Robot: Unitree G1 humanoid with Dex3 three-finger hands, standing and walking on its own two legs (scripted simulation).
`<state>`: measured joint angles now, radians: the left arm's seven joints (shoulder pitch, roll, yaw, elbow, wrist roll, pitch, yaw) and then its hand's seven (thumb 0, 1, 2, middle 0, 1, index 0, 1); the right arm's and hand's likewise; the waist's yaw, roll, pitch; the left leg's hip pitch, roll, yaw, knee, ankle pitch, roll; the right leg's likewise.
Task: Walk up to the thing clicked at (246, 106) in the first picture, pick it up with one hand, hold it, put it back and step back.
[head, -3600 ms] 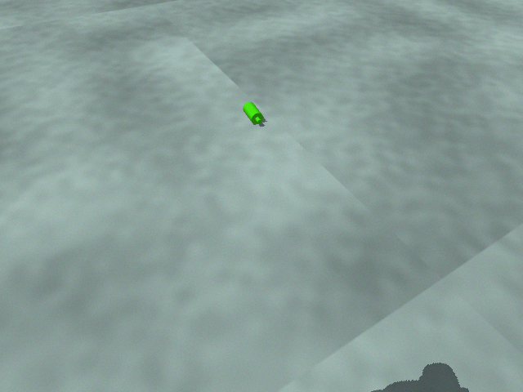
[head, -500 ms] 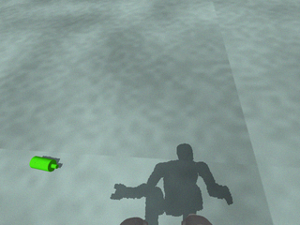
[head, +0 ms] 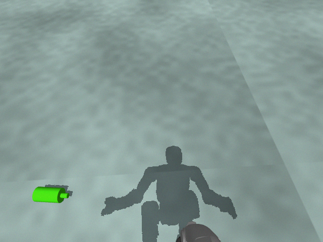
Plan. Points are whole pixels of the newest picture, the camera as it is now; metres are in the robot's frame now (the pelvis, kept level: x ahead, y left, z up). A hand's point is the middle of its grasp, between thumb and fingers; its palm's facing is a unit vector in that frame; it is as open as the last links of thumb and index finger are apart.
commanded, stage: walk up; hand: left
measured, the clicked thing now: (52, 194) +0.53 +0.64 -0.70
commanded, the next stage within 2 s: none
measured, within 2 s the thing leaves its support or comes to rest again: neither
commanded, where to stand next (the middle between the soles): +0.10 +0.46 m, yaw -11 degrees
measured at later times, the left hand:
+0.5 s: hand out of the picture +0.10 +0.58 -0.14, palm faces -0.04 -0.77 -0.64, open 7.4 cm
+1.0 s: hand out of the picture +0.10 +0.78 -0.12, palm faces -0.08 -0.77 -0.64, open 7.4 cm
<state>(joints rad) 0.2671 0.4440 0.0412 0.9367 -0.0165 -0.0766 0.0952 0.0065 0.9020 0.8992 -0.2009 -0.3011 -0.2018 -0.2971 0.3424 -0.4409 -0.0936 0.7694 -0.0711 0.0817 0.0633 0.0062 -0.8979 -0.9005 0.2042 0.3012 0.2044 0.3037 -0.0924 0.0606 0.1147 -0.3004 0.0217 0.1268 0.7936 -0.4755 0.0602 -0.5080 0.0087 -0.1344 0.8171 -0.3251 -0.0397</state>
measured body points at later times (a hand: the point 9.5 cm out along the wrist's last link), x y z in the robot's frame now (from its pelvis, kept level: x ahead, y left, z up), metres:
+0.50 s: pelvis +0.02 +0.24 -0.02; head +0.05 +0.22 +0.42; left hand +0.10 +0.62 -0.10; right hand +0.10 -0.11 -0.12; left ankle +0.04 +0.35 -0.71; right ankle +0.07 +0.04 -0.66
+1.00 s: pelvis +0.01 +0.45 -0.03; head +0.06 +0.41 +0.42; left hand +0.11 +0.82 -0.08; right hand +0.12 +0.10 -0.14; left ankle +0.03 +0.64 -0.71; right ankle +0.08 +0.22 -0.70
